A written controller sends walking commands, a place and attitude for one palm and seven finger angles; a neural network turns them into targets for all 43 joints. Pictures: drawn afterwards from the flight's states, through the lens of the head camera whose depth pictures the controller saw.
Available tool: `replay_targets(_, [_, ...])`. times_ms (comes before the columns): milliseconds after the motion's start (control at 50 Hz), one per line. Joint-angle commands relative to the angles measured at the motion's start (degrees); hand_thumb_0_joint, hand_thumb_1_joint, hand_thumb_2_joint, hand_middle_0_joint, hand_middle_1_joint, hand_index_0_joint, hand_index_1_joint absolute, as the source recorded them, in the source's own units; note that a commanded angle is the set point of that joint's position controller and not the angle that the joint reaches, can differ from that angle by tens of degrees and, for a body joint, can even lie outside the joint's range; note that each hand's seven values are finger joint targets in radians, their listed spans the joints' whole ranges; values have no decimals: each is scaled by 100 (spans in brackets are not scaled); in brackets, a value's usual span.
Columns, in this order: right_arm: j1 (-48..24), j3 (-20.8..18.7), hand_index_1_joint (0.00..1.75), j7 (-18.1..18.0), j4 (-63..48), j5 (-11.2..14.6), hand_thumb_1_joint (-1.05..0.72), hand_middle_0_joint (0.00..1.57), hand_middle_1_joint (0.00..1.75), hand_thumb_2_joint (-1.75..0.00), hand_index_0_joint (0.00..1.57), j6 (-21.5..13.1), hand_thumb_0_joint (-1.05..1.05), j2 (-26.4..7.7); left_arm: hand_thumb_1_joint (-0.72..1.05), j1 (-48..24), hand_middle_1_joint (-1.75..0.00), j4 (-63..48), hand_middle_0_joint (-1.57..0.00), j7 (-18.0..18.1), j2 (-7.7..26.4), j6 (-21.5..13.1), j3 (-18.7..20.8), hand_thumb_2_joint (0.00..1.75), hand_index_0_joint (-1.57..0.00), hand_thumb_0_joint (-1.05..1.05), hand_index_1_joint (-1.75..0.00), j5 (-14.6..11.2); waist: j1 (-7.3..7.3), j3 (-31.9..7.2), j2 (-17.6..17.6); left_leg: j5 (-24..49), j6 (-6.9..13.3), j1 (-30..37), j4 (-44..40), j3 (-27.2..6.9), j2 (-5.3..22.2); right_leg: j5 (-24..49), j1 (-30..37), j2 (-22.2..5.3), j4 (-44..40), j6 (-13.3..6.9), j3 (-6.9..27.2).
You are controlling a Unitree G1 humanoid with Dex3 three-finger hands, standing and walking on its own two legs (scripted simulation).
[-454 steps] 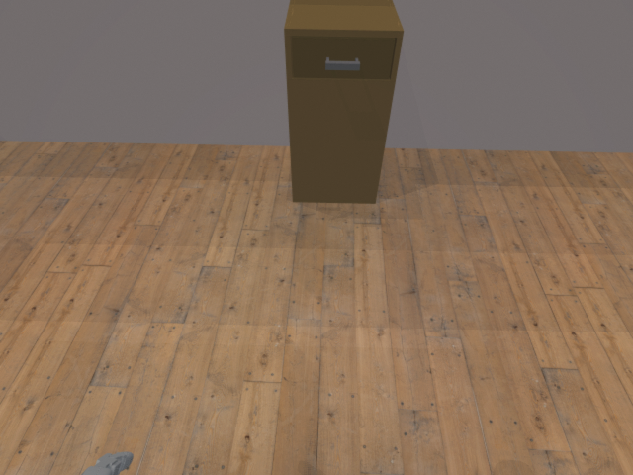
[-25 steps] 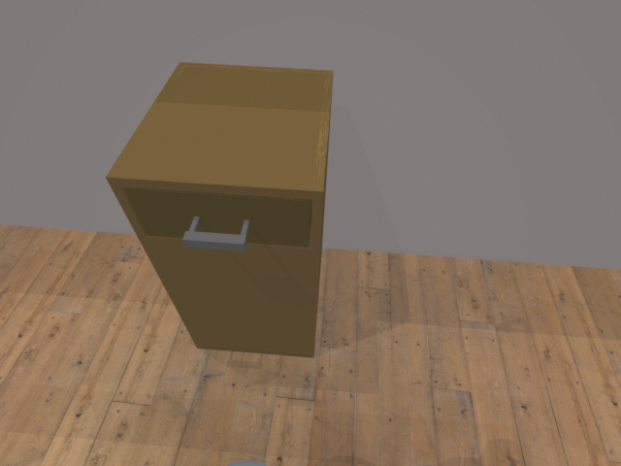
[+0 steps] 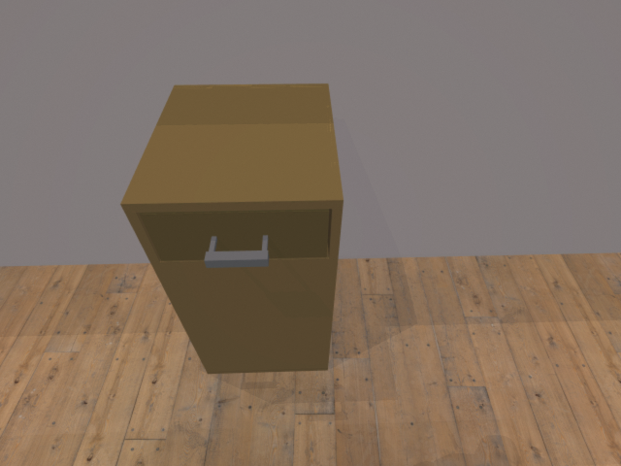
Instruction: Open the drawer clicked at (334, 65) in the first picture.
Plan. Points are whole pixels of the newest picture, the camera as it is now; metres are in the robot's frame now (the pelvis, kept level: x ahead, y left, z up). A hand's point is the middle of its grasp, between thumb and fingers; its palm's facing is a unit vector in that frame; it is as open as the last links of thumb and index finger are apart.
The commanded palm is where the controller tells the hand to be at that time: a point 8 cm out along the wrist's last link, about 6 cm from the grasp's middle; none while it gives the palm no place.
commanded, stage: come to a stop and stand still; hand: left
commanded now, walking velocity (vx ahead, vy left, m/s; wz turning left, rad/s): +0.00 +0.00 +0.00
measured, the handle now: (238, 250) +0.51 +0.17 -0.09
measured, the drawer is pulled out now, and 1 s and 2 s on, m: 0.00 0.00 0.00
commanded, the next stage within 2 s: look again from close up in 1.62 s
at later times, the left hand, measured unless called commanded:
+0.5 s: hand out of the picture +0.04 +0.15 -0.17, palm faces +0.01 -0.98 -0.20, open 7.4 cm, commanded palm none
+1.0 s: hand out of the picture +0.04 +0.10 -0.17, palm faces +0.03 -0.98 -0.20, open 7.4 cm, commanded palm none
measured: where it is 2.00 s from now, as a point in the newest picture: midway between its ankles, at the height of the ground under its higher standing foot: outside the picture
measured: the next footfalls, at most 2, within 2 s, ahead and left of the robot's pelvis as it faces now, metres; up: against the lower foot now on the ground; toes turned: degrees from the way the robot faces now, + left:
none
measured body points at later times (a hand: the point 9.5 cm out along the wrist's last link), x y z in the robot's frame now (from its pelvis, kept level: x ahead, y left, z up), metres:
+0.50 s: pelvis +0.04 -0.02 +0.00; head +0.05 -0.02 +0.45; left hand +0.04 +0.21 -0.16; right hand +0.04 -0.23 -0.16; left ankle -0.01 +0.06 -0.74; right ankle +0.00 -0.17 -0.74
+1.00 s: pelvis +0.05 -0.06 +0.00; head +0.07 -0.07 +0.45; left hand +0.04 +0.15 -0.15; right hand +0.05 -0.28 -0.16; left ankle -0.01 +0.06 -0.74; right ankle +0.00 -0.17 -0.74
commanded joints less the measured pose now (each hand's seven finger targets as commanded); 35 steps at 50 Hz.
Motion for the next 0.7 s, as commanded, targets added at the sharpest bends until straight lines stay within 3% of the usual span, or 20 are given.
replay_targets(0, [103,-124,30,-99,-198,43,-90,20,30,-90,20,-173,0,-633,90,189,-30,-115,-20,5,431,-79,86,90,-20,0,-30,-30,79,190,224,370,-227,-224,-1153,-1354,1167,86,100,57,-151,-159,-66])
replay_targets(120, [323,-66,30,-141,136,59,-90,20,30,-90,20,-230,0,-537,90,236,-30,118,-20,25,332,-121,64,90,-20,0,-30,-79,64,51,137,1800,-242,146,-766,-1000,1075,592,356,-64,-252,-145,-19])
replay_targets(260, [397,-51,30,-173,403,65,-90,20,30,-90,20,-214,0,-449,90,281,-30,353,-20,45,216,-100,50,90,-20,0,-30,-83,33,307,241,1800,-237,194,-744,-883,1055,624,327,-63,-272,-115,-55])
replay_targets(440, [351,-64,30,-195,522,76,-90,20,30,-90,20,-219,0,-371,90,408,-30,508,-20,63,120,-138,50,90,-20,0,-30,-72,12,272,-129,2071,-205,371,-543,-722,1031,1262,434,-103,-304,-106,16])
replay_targets(620, [262,-57,30,-211,630,67,-90,20,30,-90,20,-206,0,-311,90,480,-30,566,-20,81,121,-184,54,90,-20,0,-30,-74,-6,197,-37,2271,-257,546,-427,-630,1018,1871,530,-144,-334,-154,60])
replay_targets(680, [227,-57,30,-213,643,76,-90,20,30,-90,20,-191,0,-297,90,501,-30,585,-20,77,135,-192,48,90,-20,0,-30,-74,-2,247,-96,2018,-274,520,-443,-612,1022,1888,539,-163,-409,-172,80])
